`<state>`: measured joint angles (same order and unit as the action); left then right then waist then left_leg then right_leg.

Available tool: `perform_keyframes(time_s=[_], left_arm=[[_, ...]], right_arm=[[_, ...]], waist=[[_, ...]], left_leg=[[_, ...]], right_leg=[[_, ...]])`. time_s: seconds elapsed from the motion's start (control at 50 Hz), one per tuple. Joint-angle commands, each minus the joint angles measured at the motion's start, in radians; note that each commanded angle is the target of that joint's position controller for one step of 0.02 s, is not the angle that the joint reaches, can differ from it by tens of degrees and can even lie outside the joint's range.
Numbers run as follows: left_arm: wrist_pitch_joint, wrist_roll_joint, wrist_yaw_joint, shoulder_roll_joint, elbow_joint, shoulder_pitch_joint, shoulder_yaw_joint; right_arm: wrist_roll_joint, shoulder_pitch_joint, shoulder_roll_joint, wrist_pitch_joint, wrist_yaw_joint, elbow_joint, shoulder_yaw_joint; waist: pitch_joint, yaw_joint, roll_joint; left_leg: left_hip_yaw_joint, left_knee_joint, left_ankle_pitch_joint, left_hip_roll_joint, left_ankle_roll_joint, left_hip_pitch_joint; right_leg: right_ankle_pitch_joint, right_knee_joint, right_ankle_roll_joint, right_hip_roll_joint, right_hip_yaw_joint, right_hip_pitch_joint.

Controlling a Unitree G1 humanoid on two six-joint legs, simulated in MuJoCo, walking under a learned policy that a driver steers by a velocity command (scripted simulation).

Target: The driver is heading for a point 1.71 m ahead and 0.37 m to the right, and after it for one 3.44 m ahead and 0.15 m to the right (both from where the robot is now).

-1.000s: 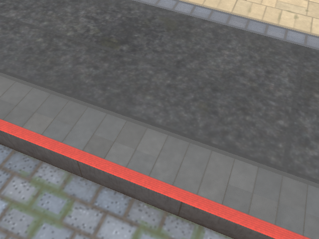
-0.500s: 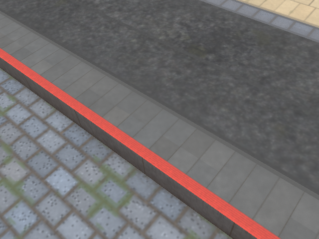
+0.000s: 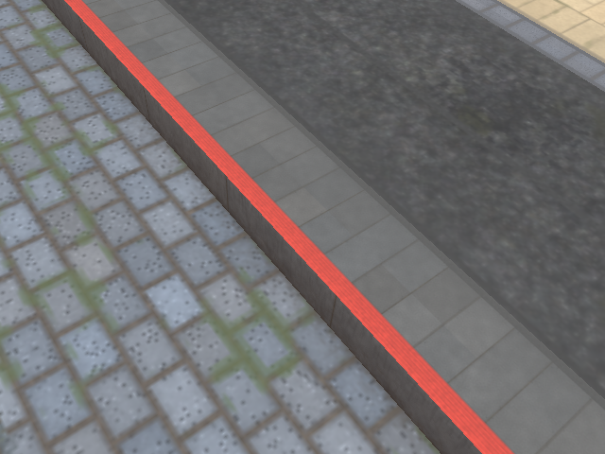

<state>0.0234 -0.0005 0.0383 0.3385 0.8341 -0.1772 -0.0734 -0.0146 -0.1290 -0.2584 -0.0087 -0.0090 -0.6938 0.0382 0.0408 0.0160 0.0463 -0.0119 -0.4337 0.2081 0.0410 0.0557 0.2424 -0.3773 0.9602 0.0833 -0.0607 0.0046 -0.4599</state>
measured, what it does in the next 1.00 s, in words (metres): steps on the spot: right foot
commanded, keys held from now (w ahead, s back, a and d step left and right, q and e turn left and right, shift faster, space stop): no key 0.98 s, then w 0.02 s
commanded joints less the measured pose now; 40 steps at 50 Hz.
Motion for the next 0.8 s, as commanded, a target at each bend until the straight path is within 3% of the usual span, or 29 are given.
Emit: perform_keyframes(time_s=[0.02, 0.08, 0.12, 0.14, 0.16, 0.18, 0.2, 0.22, 0.28, 0.46, 0.8], left_arm=[[-0.011, -0.003, -0.001, 0.048, -0.057, 0.018, -0.002], [-0.017, 0.002, -0.006, 0.06, -0.056, 0.02, -0.001], [-0.024, -0.003, -0.011, 0.044, -0.035, -0.02, 0.004], [-0.03, -0.016, -0.014, 0.05, -0.029, -0.032, 0.007], [-0.034, -0.026, -0.012, 0.09, -0.031, -0.044, 0.003], [-0.034, -0.014, -0.012, 0.157, -0.023, -0.02, -0.012], [-0.037, -0.005, -0.019, 0.103, -0.02, 0.0, -0.004], [-0.042, -0.01, -0.024, 0.066, -0.022, 0.014, 0.007], [-0.058, -0.016, -0.024, 0.052, -0.004, 0.014, 0.015], [-0.052, -0.01, -0.008, 0.05, 0.046, 0.006, 0.026], [-0.043, -0.009, -0.001, 0.032, 0.14, -0.004, 0.035]], right_arm=[[-0.001, 0.039, -0.146, 0.014, -0.006, 0.042, 0.035], [0.0, 0.029, -0.151, 0.009, -0.001, 0.016, 0.033], [0.011, 0.052, -0.128, 0.009, 0.001, 0.002, 0.022], [0.014, 0.028, -0.112, 0.013, 0.003, -0.015, 0.015], [0.0, -0.003, -0.096, 0.021, 0.005, -0.025, 0.008], [-0.009, -0.05, -0.106, 0.028, 0.012, -0.03, 0.016], [-0.013, -0.012, -0.108, 0.025, 0.01, -0.035, 0.014], [-0.007, 0.025, -0.119, 0.02, 0.007, -0.035, 0.017], [0.001, 0.025, -0.111, -0.001, -0.004, -0.05, 0.018], [0.007, -0.002, -0.102, 0.001, -0.01, -0.136, 0.021], [0.012, -0.008, -0.108, 0.004, -0.02, -0.272, 0.013]], waist=[[-0.097, -0.021, -0.18], [-0.076, -0.032, -0.179], [-0.065, 0.006, -0.153], [-0.068, 0.016, -0.12], [-0.09, -0.001, -0.062], [-0.087, -0.065, 0.047], [-0.091, -0.038, 0.062], [-0.074, -0.021, 0.045], [-0.066, -0.015, 0.03], [-0.05, -0.007, -0.047], [-0.034, -0.011, -0.046]], left_leg=[[-0.183, 0.125, -0.238, -0.232, 0.172, -0.066], [-0.228, 0.121, -0.158, -0.244, 0.182, -0.05], [-0.222, 0.094, -0.115, -0.219, 0.148, -0.015], [-0.211, 0.084, -0.09, -0.193, 0.106, 0.014], [-0.181, 0.046, -0.053, -0.149, 0.056, 0.044], [-0.107, 0.039, -0.004, -0.074, 0.02, 0.039], [-0.072, 0.025, 0.004, -0.05, -0.006, -0.032], [-0.072, 0.007, -0.01, -0.05, -0.01, -0.051], [-0.086, 0.0, -0.094, -0.064, 0.009, -0.055], [-0.082, 0.012, -0.138, -0.065, -0.003, -0.057], [-0.073, 0.026, -0.141, -0.067, -0.005, -0.073]], right_leg=[[0.015, -0.157, 0.003, -0.017, 0.021, 0.063], [0.0, -0.289, -0.01, -0.004, 0.01, 0.13], [0.138, -0.48, -0.032, 0.01, -0.006, 0.233], [0.28, -0.578, -0.047, -0.003, 0.016, 0.313], [0.446, -0.577, -0.07, -0.071, 0.091, 0.388], [0.443, -0.518, -0.109, -0.093, 0.095, 0.353], [0.293, -0.533, -0.128, -0.073, 0.088, 0.271], [0.234, -0.548, -0.116, -0.055, 0.076, 0.24], [0.259, -0.543, -0.083, -0.032, 0.052, 0.242], [0.264, -0.534, -0.083, -0.012, 0.035, 0.267], [0.251, -0.552, -0.076, 0.014, 0.015, 0.269]])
